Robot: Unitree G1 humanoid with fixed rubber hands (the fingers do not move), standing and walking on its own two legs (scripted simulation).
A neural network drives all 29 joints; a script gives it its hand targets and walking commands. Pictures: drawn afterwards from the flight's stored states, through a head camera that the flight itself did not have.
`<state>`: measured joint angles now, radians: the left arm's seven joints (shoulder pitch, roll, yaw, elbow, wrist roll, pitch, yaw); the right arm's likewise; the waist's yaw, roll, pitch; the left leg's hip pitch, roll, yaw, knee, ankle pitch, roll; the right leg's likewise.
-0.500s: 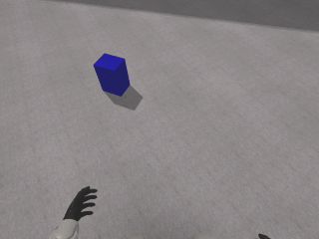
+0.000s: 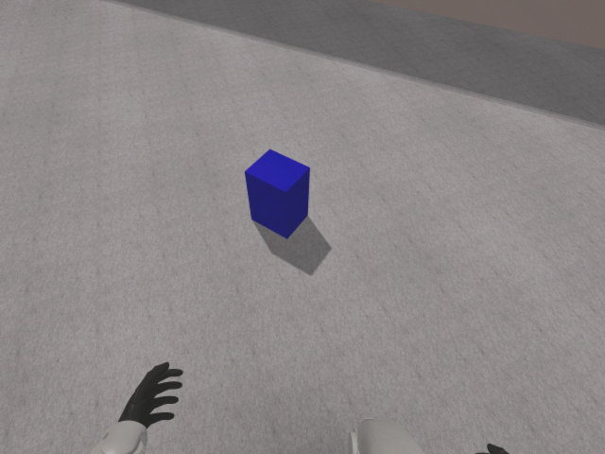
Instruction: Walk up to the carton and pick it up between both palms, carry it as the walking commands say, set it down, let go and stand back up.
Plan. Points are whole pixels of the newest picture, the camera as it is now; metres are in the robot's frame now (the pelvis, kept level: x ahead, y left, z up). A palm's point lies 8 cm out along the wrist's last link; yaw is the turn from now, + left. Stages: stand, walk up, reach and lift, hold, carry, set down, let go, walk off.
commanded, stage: walk up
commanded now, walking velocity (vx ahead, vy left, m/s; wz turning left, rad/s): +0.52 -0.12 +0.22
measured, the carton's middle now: (278, 195) +1.10 +0.05 -0.62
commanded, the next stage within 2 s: none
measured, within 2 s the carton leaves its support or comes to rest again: neither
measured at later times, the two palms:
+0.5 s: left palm (112, 382) +0.25 +0.31 -0.12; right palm (395, 253) +0.45 -0.17 -0.10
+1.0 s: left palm (151, 182) +0.64 +0.31 -0.08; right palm (390, 200) +0.59 -0.20 -0.11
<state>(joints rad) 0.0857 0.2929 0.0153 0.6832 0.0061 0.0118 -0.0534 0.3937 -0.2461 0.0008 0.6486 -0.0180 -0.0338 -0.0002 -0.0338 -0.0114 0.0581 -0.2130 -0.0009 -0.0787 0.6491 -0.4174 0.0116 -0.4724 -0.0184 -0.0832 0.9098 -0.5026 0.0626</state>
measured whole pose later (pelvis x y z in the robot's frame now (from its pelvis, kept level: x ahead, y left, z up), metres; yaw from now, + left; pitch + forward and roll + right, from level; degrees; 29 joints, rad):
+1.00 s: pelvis +0.51 +0.05 +0.00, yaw +6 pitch +1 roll +1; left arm 0.16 0.27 0.02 0.69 0.01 -0.01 -0.05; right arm 0.34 -0.27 0.00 0.67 -0.02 -0.01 0.00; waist -0.07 0.01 0.06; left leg -0.31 0.04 -0.05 1.00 -0.52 -0.05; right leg -0.35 -0.05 -0.10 0.63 -0.28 -0.03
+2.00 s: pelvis +0.70 +0.09 +0.00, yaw +7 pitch +1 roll -1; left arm 0.22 0.24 0.02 0.69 0.01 0.05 -0.01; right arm 0.25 -0.24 0.00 0.67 -0.02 0.03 -0.01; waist -0.01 -0.02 0.05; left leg -0.28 0.00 -0.03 0.66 -0.39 -0.01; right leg -0.27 -0.07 -0.10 0.64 -0.38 0.01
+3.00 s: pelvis +0.63 +0.06 +0.00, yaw -2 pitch -2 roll +0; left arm 0.24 0.29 0.02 0.69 0.01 0.08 -0.03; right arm 0.22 -0.27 0.00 0.69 -0.02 0.07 -0.01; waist -0.03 -0.02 0.05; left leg -0.35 0.12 0.09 0.64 -0.25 -0.04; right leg -0.38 -0.05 -0.09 0.94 -0.43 -0.02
